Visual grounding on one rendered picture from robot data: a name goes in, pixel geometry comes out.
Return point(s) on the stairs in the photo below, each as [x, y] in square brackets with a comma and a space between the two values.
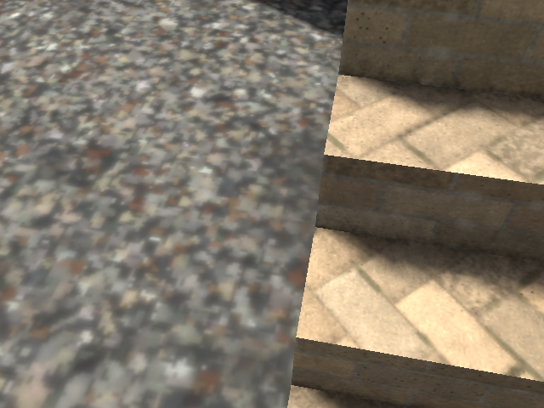
[425, 285]

